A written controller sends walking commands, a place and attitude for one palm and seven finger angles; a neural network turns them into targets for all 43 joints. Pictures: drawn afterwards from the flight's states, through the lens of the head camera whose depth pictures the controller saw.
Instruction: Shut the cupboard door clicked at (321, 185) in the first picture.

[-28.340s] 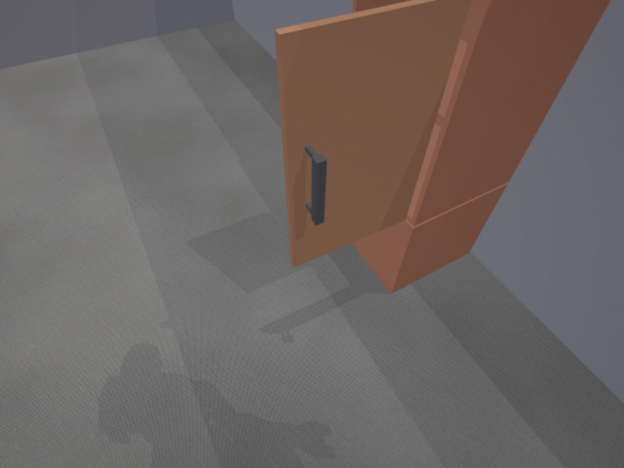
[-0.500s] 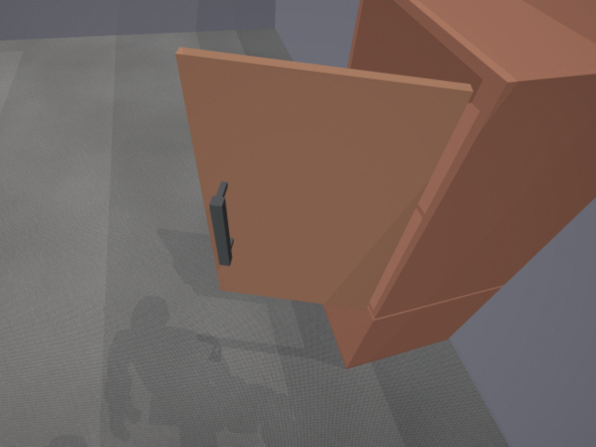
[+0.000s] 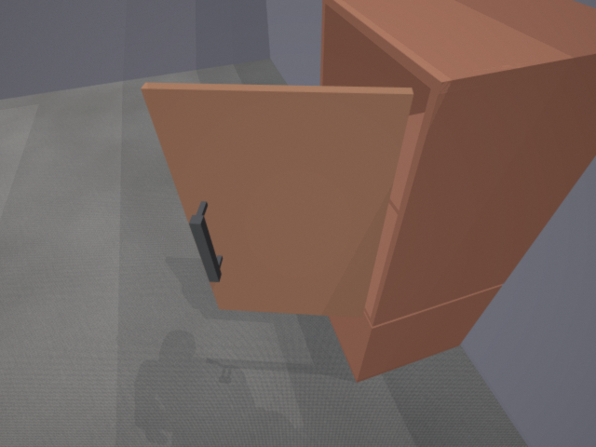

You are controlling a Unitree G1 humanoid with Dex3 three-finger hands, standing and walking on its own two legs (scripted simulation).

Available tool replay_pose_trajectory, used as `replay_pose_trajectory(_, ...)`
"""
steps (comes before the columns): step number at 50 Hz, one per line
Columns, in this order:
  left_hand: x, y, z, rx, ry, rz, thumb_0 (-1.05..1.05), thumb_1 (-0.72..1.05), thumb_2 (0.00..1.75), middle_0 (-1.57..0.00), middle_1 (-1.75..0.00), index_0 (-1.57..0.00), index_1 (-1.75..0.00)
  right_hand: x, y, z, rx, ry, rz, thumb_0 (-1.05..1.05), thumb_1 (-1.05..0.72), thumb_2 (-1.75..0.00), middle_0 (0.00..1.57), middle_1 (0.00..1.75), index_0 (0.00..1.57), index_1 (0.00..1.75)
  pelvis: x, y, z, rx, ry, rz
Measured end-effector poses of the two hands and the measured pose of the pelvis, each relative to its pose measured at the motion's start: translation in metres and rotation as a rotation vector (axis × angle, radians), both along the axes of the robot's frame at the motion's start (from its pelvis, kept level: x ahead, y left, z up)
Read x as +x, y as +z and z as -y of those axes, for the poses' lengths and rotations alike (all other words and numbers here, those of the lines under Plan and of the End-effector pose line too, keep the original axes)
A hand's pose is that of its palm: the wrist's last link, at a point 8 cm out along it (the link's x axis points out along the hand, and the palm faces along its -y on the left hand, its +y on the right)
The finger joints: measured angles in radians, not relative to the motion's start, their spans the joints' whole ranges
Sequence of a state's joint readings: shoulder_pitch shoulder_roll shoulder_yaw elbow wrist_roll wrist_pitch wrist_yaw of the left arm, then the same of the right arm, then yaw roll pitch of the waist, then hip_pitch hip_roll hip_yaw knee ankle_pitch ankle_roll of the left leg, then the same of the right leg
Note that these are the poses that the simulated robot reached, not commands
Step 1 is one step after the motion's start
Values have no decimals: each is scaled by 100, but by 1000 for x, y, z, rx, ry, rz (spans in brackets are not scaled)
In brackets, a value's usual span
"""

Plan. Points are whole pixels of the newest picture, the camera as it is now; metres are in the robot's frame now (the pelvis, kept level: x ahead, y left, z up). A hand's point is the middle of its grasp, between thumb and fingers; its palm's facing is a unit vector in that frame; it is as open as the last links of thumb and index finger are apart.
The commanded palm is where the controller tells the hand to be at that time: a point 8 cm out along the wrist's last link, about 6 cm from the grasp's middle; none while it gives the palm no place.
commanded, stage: come to a stop and stand still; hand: left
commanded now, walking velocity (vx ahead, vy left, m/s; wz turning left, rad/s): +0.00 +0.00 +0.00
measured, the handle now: (209, 243) +0.47 +0.20 -0.05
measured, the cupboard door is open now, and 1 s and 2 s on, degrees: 67 67 67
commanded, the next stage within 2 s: look again from close up in 0.10 s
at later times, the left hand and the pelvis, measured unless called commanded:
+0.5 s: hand out of the picture +0.01 +0.18 -0.17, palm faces +0.00 -0.98 -0.19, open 7.3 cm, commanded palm none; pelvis +0.02 +0.01 +0.01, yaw -1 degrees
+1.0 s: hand (156, 377) +0.22 +0.21 -0.02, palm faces +0.19 -0.98 -0.06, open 7.1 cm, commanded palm +0.12 +0.25 -0.07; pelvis +0.01 +0.03 -0.02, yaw +3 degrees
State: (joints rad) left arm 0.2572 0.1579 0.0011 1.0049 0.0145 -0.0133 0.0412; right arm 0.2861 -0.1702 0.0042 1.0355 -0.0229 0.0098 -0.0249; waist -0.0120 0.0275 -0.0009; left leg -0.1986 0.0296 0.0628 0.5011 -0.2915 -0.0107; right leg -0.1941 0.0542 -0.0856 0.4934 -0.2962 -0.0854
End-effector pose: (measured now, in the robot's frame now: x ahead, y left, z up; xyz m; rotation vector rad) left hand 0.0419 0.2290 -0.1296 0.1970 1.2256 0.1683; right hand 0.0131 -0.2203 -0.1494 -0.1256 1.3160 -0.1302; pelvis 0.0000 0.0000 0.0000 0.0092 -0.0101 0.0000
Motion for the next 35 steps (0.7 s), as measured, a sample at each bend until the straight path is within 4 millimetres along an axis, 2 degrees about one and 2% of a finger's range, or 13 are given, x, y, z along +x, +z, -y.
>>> replay_pose_trajectory(8,-14,-2,1,-16,3,-62,0,92,90,-20,-30,-21,-30,-2,6,2,-5,15,-31,0,-93,-90,20,30,20,30,5,4,1,-2,-4,-13)
replay_pose_trajectory(19,-33,-9,2,-47,20,-161,0,91,90,-20,-30,-20,-30,0,9,-8,-14,16,-81,0,-91,-90,20,30,20,30,17,5,-6,-2,-11,-16)
replay_pose_trajectory(26,-31,-12,-1,-58,19,-175,0,91,90,-20,-30,-20,-30,10,10,-13,-26,13,-78,0,-92,-90,20,30,20,30,23,5,-13,-3,-15,-16)
replay_pose_trajectory(35,-17,-13,-12,-58,10,-158,0,91,90,-20,-30,-20,-30,20,12,-19,-39,13,-64,0,-92,-90,20,30,20,30,29,5,-22,-4,-19,-17)
